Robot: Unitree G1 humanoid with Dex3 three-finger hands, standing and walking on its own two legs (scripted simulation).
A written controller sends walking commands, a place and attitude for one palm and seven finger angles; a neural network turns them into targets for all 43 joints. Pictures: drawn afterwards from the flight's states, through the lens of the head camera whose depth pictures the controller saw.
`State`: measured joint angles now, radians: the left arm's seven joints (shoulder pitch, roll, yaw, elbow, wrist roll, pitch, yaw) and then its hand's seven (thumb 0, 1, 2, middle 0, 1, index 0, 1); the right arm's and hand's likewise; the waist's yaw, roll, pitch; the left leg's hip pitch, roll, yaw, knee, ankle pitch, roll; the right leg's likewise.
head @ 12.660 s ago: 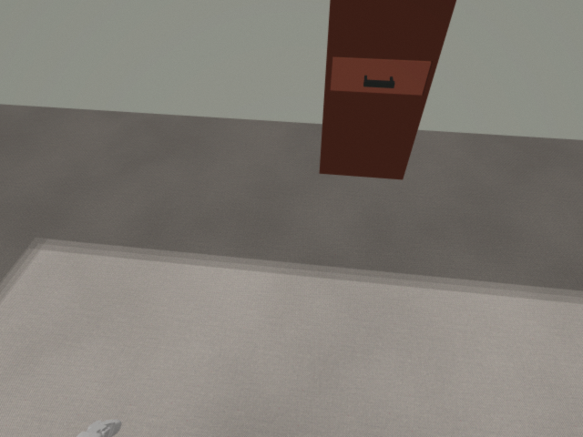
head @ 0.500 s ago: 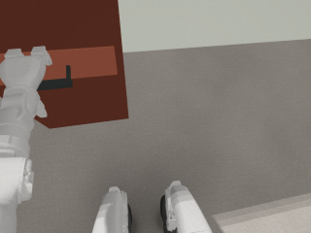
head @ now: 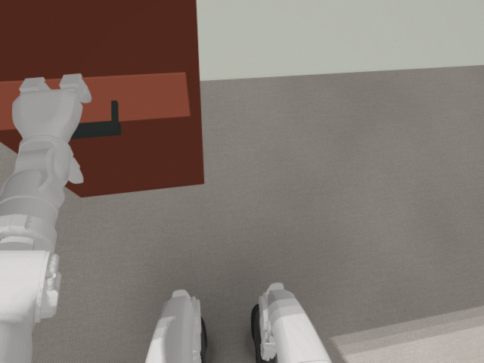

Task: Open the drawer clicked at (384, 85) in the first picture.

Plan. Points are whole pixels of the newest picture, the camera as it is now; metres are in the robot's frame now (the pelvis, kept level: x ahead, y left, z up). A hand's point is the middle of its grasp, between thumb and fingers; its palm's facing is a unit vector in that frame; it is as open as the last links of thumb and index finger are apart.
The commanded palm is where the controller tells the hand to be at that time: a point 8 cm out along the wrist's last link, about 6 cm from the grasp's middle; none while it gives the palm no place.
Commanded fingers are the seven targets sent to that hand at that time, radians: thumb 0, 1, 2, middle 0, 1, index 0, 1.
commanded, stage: move the hooked fingers above the handle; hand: left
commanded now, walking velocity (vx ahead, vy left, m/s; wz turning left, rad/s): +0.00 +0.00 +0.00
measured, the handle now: (85, 119) +0.55 +0.27 -0.10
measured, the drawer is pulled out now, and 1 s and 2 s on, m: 0.00 0.00 0.00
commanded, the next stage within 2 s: lower the fingers behind the handle in 0.10 s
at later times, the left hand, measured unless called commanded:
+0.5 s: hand (77, 138) +0.49 +0.27 -0.07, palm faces -0.06 -0.03 -1.00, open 13.9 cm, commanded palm +0.49 +0.25 -0.01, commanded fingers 0.00 -0.50 0.30 -0.30 -1.20 -0.30 -1.20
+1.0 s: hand (82, 145) +0.49 +0.27 -0.10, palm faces -0.06 -0.02 -1.00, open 13.9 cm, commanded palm +0.50 +0.24 -0.04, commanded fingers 0.00 -0.50 0.30 -0.30 -1.20 -0.30 -1.20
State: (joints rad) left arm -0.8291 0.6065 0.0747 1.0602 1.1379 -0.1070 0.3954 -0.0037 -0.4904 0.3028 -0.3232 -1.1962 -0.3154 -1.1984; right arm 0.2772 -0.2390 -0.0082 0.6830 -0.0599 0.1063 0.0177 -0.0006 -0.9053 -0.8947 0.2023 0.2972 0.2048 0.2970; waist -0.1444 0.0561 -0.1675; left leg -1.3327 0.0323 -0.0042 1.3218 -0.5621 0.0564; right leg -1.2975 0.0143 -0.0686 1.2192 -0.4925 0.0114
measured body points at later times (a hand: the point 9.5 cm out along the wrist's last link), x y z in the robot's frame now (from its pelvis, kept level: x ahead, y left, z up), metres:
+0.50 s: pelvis -0.01 +0.00 -0.02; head +0.18 +0.03 +0.39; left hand +0.49 +0.27 -0.01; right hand +0.02 -0.28 -0.13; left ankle +0.01 +0.08 -0.61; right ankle +0.03 -0.13 -0.61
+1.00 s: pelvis -0.02 -0.01 -0.05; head +0.19 +0.02 +0.35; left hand +0.49 +0.27 -0.05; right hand +0.02 -0.28 -0.17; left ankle +0.01 +0.08 -0.61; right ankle +0.03 -0.13 -0.61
